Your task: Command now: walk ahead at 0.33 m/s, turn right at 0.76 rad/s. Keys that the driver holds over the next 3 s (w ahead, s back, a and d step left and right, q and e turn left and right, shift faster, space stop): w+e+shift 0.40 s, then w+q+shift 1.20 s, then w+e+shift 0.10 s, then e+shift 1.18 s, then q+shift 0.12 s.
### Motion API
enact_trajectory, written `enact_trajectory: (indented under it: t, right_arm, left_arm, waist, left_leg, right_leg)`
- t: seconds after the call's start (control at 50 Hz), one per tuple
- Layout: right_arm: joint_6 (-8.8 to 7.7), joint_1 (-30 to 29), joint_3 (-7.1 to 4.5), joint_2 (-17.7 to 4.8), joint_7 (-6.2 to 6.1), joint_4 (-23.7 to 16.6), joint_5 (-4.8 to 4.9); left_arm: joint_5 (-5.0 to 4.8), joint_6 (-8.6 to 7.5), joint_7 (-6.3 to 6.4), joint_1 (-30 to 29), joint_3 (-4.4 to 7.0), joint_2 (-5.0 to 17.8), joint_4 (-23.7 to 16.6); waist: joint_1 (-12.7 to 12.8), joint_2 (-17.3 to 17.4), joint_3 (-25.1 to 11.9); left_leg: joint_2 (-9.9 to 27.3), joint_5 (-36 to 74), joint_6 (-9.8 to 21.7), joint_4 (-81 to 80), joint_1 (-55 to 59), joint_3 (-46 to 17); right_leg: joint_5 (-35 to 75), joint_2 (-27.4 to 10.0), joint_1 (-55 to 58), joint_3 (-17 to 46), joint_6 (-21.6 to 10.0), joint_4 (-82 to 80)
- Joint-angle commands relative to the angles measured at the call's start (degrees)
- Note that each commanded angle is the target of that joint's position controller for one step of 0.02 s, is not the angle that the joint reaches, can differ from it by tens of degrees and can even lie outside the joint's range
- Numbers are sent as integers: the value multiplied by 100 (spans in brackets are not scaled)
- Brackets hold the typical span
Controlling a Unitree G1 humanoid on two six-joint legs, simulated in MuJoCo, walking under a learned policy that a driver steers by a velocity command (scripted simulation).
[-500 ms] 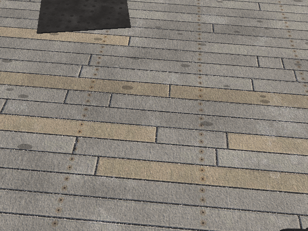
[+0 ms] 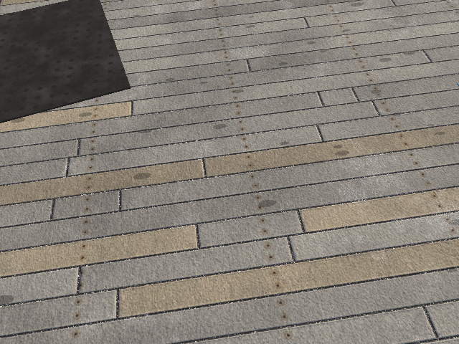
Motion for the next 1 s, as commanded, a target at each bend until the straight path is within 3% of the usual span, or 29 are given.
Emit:
enact_trajectory:
  t: [0.02,0.04,0.06,0.08,0.12,0.16,0.24,0.36,0.42,0.44,0.46,0.48,0.5,0.52,0.54,0.56,0.62,0.68,0.72,0.76,0.78,0.82,0.84,0.86,0.88,0.9,0.92,0.94,1.0]
  right_arm:
    - [-97,-437,-336,-1074,40,-467,31]
    - [-93,-670,-278,-838,47,-549,10]
    - [-125,-1131,-106,-261,111,-921,18]
    - [-212,-1610,-77,-357,150,-1106,-154]
    - [-419,-1125,-134,-671,305,-947,-19]
    - [-434,-728,-161,-839,328,-692,-155]
    - [-291,-1146,-65,-662,325,-834,-93]
    - [-382,-2111,59,-585,377,-1287,27]
    - [-452,-844,-53,-877,250,-994,57]
    - [-473,302,-162,-1057,145,-641,57]
    - [-493,1558,-276,-1240,7,-323,20]
    - [-539,2492,-437,-1827,-77,-155,-174]
    - [-554,2183,-448,-1981,16,-17,-136]
    - [-548,1257,-381,-1436,81,-119,-73]
    - [-570,1058,-334,-1077,120,-118,11]
    - [-571,1032,-280,-864,137,-36,25]
    - [-643,1300,-159,-580,128,339,82]
    - [-689,1069,-241,-771,42,254,99]
    - [-691,809,-350,-1031,81,141,128]
    - [-716,988,-409,-1174,160,142,187]
    - [-717,1100,-418,-1187,183,172,206]
    - [-727,1271,-432,-1212,233,268,215]
    - [-776,1144,-344,-875,235,152,256]
    - [-747,1332,-167,-126,192,-142,405]
    - [-639,1390,-166,-351,156,-188,361]
    - [-542,1077,-191,-499,170,-123,217]
    - [-485,807,-185,-469,237,-91,141]
    - [-423,678,-190,-414,300,-82,112]
    - [-208,170,-126,-160,442,-339,38]
  left_arm:
    - [-10,-131,-154,296,199,623,-316]
    - [15,-216,-93,1276,290,803,123]
    - [40,-317,10,2075,513,1545,293]
    - [55,-381,109,1654,385,1310,31]
    - [43,-429,266,998,318,1148,-88]
    - [10,-558,291,833,293,1112,-123]
    - [-19,-764,267,1245,291,1122,71]
    - [-9,-854,360,1340,362,1337,170]
    - [-12,-925,379,867,377,1525,171]
    - [31,-943,354,885,363,1518,292]
    - [88,-998,347,767,315,1379,334]
    - [-6,-1091,335,936,135,640,124]
    - [-76,-1144,218,1168,-14,285,-16]
    - [51,-1095,228,711,-22,504,18]
    - [170,-1088,176,288,-19,699,-9]
    - [274,-1084,150,-74,-25,750,-112]
    - [434,-964,117,-580,-169,494,-524]
    - [340,-942,35,-1156,-337,430,-919]
    - [192,-960,-46,-1232,-399,370,-914]
    - [135,-945,17,-1052,-312,551,-790]
    - [154,-946,83,-945,-249,667,-729]
    - [269,-998,275,209,-45,984,-385]
    - [392,-1025,419,1225,116,1415,-322]
    - [491,-1000,486,1445,178,1819,-338]
    - [376,-949,497,878,188,1586,-360]
    - [312,-951,463,437,84,1026,-430]
    - [272,-983,418,339,31,736,-353]
    - [293,-1010,407,302,4,620,-287]
    - [128,-1162,364,622,-42,387,125]
  waist:
    - [273,228,-167]
    - [672,-557,-152]
    - [1065,-2346,4]
    - [978,-1343,405]
    - [416,-656,426]
    - [218,-520,170]
    - [328,-480,300]
    - [613,-904,394]
    - [-80,-945,-252]
    - [-601,-696,-942]
    - [-1239,-566,-1523]
    - [-1324,905,-2302]
    - [-786,2169,-2328]
    - [-531,1204,-1144]
    - [-495,352,-849]
    - [-416,42,-588]
    - [-71,391,-10]
    - [106,341,261]
    - [173,407,149]
    - [199,237,13]
    - [240,58,-97]
    - [810,-419,-909]
    - [1289,-904,-1595]
    - [961,-1955,-1914]
    - [563,-1872,-1579]
    - [433,-1108,-957]
    - [382,-661,-534]
    - [272,-639,-361]
    - [98,-789,7]
  left_leg:
    - [1653,-2454,385,-1352,-948,-1328]
    - [1157,-2443,70,-116,-1852,-672]
    - [-64,-1950,-386,2525,-3742,98]
    - [-267,-1436,-380,3317,-4665,-1334]
    - [136,-33,-406,3338,-4403,-1671]
    - [177,453,-491,3037,-3905,-1619]
    - [71,856,-684,2525,-3869,-1455]
    - [-143,1388,-655,731,-2813,-1370]
    - [-470,1095,-344,354,-759,-1183]
    - [-628,834,-184,402,479,-969]
    - [-255,458,-29,613,1949,-1169]
    - [1095,-2768,424,-102,3168,-3641]
    - [1877,-3702,892,-1818,2983,-7012]
    - [1772,-3399,1098,-1722,2188,-6761]
    - [1553,-2713,1191,-1581,1565,-5865]
    - [1291,-1935,1137,-1577,940,-5197]
    - [802,-859,1216,-1823,-79,-4497]
    - [648,-409,1212,-2295,-1095,-3921]
    - [347,102,1004,-2511,-2090,-3406]
    - [506,646,889,-2361,-1952,-3486]
    - [485,1084,781,-1973,-1664,-3446]
    - [-51,2473,533,384,-1530,-2938]
    - [-433,1755,350,2343,-2255,-2518]
    - [-715,-853,314,4050,-3329,-2135]
    - [-389,-275,374,4838,-3844,-2019]
    - [-55,152,383,4918,-3989,-1921]
    - [139,370,340,4721,-3887,-1898]
    - [241,429,284,4596,-3766,-1886]
    - [449,613,215,4444,-3992,-1800]
  right_leg:
    - [147,175,1077,-164,-459,-1046]
    - [-382,77,2096,436,-737,-1764]
    - [-2434,-1516,2886,3665,-1522,-2876]
    - [-2269,-1794,2491,4837,-1714,-3292]
    - [-1260,-1405,2092,3819,-1537,-3223]
    - [-342,-921,2040,3158,-1355,-3312]
    - [645,-586,1663,2855,-1367,-3352]
    - [2196,-560,1130,2999,-1215,-3206]
    - [4855,-616,995,2728,-852,-2365]
    - [6000,-411,984,2316,-712,-1042]
    - [5624,-121,169,2065,-624,607]
    - [2971,619,-1252,1654,-435,3015]
    - [211,1175,-2233,1803,-406,3871]
    - [677,679,-2807,1697,-521,4237]
    - [1048,377,-2705,1490,-510,4030]
    - [1142,127,-2512,1321,-456,3542]
    - [669,-182,-2467,1200,-97,2654]
    - [1210,-379,-1871,972,230,1016]
    - [1840,-41,-97,607,309,-16]
    - [2315,67,650,524,334,-331]
    - [2258,105,884,520,323,-585]
    - [1638,177,2313,462,205,-847]
    - [-7,-969,3369,1668,6,-1169]
    - [-2364,-2484,3631,4457,-202,-2530]
    - [-2666,-2545,3075,5388,-502,-2917]
    - [-2072,-2298,2541,4409,-513,-2730]
    - [-878,-2003,2007,3383,-479,-2696]
    - [-48,-1767,1710,2701,-372,-2750]
    - [1866,-1501,1518,1351,-175,-2904]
